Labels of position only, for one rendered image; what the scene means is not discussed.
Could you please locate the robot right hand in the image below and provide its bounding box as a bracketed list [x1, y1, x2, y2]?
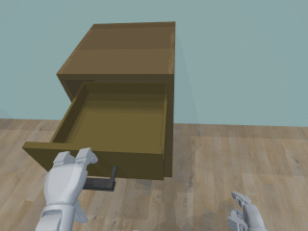
[227, 192, 266, 231]

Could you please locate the drawer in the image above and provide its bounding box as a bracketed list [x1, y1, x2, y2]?
[22, 82, 168, 181]

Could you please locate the left robot forearm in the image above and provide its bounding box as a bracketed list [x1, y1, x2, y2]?
[35, 203, 76, 231]

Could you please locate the handle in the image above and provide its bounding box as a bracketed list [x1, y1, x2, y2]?
[83, 166, 117, 192]

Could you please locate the cabinet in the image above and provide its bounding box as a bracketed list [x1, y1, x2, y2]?
[56, 21, 176, 177]

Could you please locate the robot left hand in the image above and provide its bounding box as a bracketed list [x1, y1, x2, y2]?
[43, 147, 98, 223]

